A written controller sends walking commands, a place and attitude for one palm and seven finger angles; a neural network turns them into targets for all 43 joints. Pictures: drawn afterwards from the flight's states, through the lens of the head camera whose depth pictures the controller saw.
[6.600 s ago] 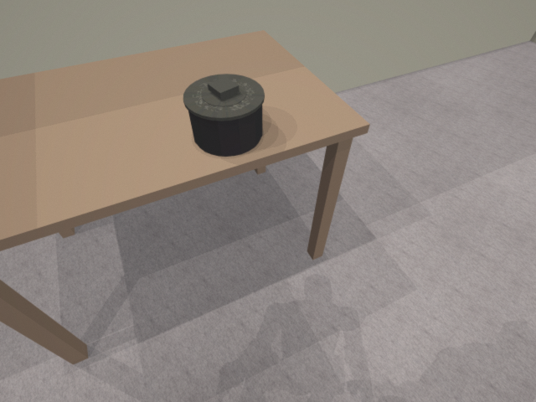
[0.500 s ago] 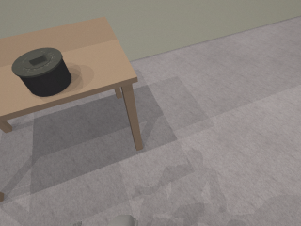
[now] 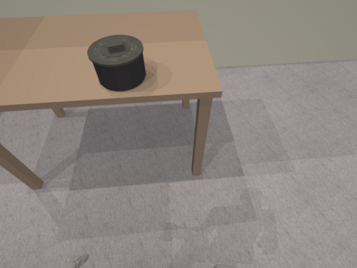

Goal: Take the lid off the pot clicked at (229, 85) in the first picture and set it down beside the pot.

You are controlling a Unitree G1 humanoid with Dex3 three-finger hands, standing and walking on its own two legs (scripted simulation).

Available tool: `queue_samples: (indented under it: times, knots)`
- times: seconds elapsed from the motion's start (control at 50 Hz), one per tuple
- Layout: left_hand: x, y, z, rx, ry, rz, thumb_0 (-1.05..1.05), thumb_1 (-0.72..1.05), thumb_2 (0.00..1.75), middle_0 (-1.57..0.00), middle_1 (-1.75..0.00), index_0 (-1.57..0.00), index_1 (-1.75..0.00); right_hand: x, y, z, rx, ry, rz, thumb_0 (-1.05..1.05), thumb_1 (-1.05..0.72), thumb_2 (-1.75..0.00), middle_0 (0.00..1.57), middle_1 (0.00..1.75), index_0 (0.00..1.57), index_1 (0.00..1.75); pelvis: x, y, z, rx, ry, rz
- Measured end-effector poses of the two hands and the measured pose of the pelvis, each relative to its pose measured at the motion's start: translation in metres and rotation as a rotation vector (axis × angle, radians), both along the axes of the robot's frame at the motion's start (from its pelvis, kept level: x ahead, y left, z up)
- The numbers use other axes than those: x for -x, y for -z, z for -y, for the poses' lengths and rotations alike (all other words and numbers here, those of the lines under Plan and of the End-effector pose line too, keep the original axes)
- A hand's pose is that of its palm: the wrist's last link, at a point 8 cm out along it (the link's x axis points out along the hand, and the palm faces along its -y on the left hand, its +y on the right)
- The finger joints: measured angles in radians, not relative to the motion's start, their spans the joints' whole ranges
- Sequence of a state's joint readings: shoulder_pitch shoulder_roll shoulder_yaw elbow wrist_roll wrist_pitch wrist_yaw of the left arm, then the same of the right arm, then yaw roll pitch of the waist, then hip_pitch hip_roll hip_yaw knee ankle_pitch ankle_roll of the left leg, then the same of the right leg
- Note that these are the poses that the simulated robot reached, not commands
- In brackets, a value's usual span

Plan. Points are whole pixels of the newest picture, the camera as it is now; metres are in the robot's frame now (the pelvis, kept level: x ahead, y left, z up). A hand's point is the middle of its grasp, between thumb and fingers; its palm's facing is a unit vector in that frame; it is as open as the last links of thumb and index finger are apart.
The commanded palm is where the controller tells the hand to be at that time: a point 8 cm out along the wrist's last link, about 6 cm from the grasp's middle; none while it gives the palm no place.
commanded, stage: turn to face it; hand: left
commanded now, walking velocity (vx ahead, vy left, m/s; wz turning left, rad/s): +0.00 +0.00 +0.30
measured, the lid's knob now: (114, 44) +0.77 +0.26 +0.08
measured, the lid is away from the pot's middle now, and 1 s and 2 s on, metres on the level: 0.00 0.00 0.00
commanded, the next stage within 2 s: take the last steps up to it in 0.18 s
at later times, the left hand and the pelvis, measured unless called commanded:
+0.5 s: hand out of the picture -0.03 +0.18 -0.16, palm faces +0.24 -0.94 -0.23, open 7.4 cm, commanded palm none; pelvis +0.01 -0.01 +0.01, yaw +10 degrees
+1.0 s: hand (103, 227) +0.24 +0.23 -0.17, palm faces +0.13 -0.97 -0.21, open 7.4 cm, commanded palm none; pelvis +0.16 +0.03 -0.01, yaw +10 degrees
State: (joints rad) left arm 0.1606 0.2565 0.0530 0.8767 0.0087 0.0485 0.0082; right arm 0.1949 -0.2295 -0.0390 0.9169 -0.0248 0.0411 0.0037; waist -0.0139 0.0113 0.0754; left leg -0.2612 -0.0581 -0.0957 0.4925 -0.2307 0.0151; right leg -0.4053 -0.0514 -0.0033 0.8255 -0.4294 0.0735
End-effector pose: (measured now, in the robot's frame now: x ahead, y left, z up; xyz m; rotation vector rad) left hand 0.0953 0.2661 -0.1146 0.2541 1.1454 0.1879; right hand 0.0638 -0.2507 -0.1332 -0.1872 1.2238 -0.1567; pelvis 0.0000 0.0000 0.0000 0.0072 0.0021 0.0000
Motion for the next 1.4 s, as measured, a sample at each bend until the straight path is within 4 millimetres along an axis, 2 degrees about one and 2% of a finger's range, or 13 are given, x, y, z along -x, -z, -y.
queue_samples:
  times: [0.12,0.34,0.52,0.6,0.66,0.76,0.9,1.02,1.06,1.12,1.18,1.26,1.4]
  knots:
    - [0.008,-0.008,0.026,-0.036,-0.026,0.050,0.01,0.91,0.90,-0.20,-0.30,-0.20,-0.30,-0.007,0.023,0.018,-0.048,-0.017,-0.017,0.01,-0.90,-0.90,0.20,0.30,0.20,0.30,0.000,0.008,0.023,-0.013,-0.048,0.013]
    - [0.076,-0.010,0.052,0.015,-0.161,-0.055,0.01,0.91,0.90,-0.20,-0.30,-0.20,-0.30,-0.024,0.008,0.027,-0.041,-0.104,-0.067,0.01,-0.91,-0.90,0.20,0.29,0.20,0.30,-0.002,-0.009,0.033,-0.043,-0.125,0.011]
    - [0.149,0.015,0.037,0.099,-0.300,-0.196,0.01,0.91,0.90,-0.20,-0.30,-0.20,-0.30,-0.070,-0.009,-0.016,-0.009,-0.228,-0.003,0.01,-0.91,-0.90,0.19,0.29,0.20,0.30,-0.012,-0.006,0.005,-0.013,-0.169,-0.002]
    - [0.166,0.032,0.019,0.129,-0.326,-0.283,0.01,0.91,0.90,-0.20,-0.30,-0.20,-0.30,-0.083,-0.009,-0.042,0.010,-0.235,0.064,0.01,-0.91,-0.90,0.20,0.29,0.20,0.30,-0.023,0.004,-0.015,0.004,-0.172,0.001]
    - [0.151,0.030,0.008,0.138,-0.306,-0.295,0.01,0.91,0.90,-0.20,-0.30,-0.20,-0.30,-0.074,-0.011,-0.055,0.003,-0.215,0.042,0.00,-0.91,-0.90,0.20,0.29,0.20,0.30,-0.036,-0.001,-0.025,0.006,-0.173,0.004]
    - [0.089,0.023,-0.010,0.131,-0.275,-0.198,0.01,0.91,0.90,-0.20,-0.30,-0.20,-0.30,-0.044,-0.006,-0.065,-0.011,-0.171,-0.086,0.00,-0.91,-0.90,0.20,0.29,0.20,0.30,-0.063,-0.006,-0.035,-0.001,-0.183,0.007]
    - [-0.031,0.019,-0.017,0.108,-0.188,-0.071,0.01,0.91,0.90,-0.20,-0.30,-0.19,-0.30,-0.014,0.005,-0.065,-0.038,-0.081,-0.274,0.00,-0.91,-0.90,0.20,0.30,0.20,0.30,-0.112,0.000,-0.036,-0.015,-0.173,0.006]
    - [-0.145,0.023,-0.006,0.075,-0.103,0.053,0.01,0.91,0.90,-0.20,-0.30,-0.20,-0.30,-0.024,0.027,-0.053,-0.065,-0.024,-0.402,0.01,-0.91,-0.90,0.20,0.30,0.20,0.30,-0.173,0.021,-0.024,-0.018,-0.169,0.014]
    - [-0.165,0.023,-0.001,0.068,-0.111,0.093,0.01,0.91,0.90,-0.20,-0.30,-0.20,-0.30,-0.043,0.032,-0.046,-0.066,-0.024,-0.416,0.01,-0.91,-0.90,0.20,0.30,0.20,0.30,-0.188,0.024,-0.019,-0.007,-0.171,0.024]
    - [-0.173,0.019,0.006,0.076,-0.141,0.084,0.00,0.91,0.90,-0.20,-0.30,-0.20,-0.30,-0.092,0.032,-0.039,-0.055,-0.043,-0.355,0.01,-0.91,-0.90,0.20,0.30,0.20,0.30,-0.205,0.017,-0.017,0.006,-0.174,0.035]
    - [-0.169,0.015,0.014,0.085,-0.162,0.023,0.00,0.91,0.90,-0.20,-0.30,-0.20,-0.30,-0.152,0.025,-0.037,-0.046,-0.071,-0.242,0.01,-0.91,-0.90,0.20,0.29,0.20,0.30,-0.221,0.007,-0.016,0.005,-0.173,0.028]
    - [-0.163,0.010,0.007,0.073,-0.202,-0.037,-0.01,0.95,0.90,-0.20,-0.30,-0.20,-0.30,-0.225,0.012,-0.046,-0.052,-0.103,-0.100,0.01,-0.91,-0.90,0.19,0.29,0.20,0.30,-0.243,-0.003,-0.018,-0.002,-0.166,0.011]
    - [-0.152,0.017,-0.005,0.112,-0.261,-0.132,0.00,0.93,0.90,-0.20,-0.30,-0.20,-0.30,-0.315,-0.002,-0.077,-0.046,-0.170,0.029,0.00,-0.92,-0.90,0.19,0.29,0.20,0.30,-0.281,-0.007,-0.040,0.009,-0.151,0.005]
